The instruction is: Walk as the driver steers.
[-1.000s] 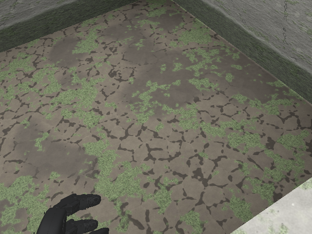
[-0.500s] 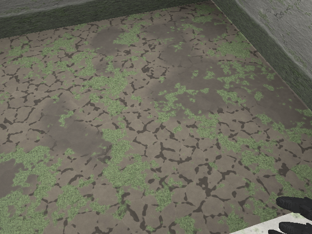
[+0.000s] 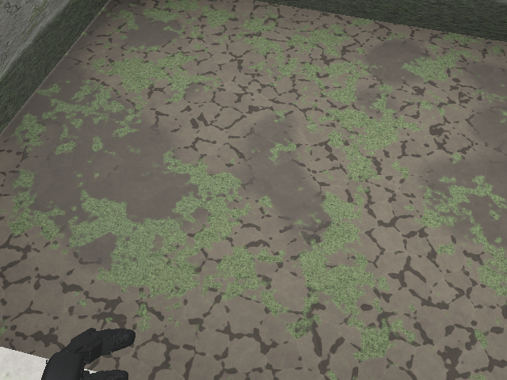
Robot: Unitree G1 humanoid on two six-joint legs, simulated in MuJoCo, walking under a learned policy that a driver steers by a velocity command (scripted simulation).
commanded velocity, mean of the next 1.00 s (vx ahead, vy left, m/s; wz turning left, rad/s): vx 1.00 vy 0.00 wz -0.34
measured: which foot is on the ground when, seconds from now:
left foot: down 0.00-1.00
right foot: up 0.00-0.14, down 0.16-1.00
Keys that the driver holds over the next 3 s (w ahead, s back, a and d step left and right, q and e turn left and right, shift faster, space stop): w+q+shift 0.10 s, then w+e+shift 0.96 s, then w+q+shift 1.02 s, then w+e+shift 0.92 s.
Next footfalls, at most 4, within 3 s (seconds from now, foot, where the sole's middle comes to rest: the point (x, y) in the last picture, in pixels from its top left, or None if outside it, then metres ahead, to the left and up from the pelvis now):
0.16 right None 0.11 -0.16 -0.74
1.72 left None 0.13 0.07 -0.74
2.46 right None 0.10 -0.11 -0.74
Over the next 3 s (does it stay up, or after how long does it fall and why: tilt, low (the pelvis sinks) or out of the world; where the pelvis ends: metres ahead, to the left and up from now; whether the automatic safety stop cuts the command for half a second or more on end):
stays up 0.06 -0.02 0.00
